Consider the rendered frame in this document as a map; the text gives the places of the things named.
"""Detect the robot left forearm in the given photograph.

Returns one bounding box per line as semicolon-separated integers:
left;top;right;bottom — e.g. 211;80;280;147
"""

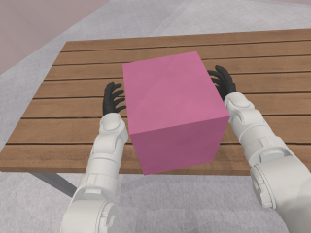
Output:
60;113;128;233

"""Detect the robot right hand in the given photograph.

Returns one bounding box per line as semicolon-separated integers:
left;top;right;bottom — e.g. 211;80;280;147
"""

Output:
207;65;237;101

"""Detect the robot right forearm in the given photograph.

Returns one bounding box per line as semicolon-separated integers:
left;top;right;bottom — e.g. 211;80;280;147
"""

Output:
224;92;311;180

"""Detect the carton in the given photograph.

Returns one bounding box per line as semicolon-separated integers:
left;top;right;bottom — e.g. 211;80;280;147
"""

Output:
122;51;230;176

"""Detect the left robot upper arm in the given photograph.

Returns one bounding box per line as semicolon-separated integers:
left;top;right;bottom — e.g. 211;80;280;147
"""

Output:
60;200;119;233

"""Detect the right robot upper arm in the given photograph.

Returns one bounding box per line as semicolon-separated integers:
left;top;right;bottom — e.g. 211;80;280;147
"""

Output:
250;155;311;233

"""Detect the robot left hand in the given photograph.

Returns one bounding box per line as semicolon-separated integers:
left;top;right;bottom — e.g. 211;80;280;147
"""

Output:
102;82;126;116

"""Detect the table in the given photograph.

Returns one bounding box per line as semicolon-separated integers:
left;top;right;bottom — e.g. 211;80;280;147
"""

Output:
0;28;311;198

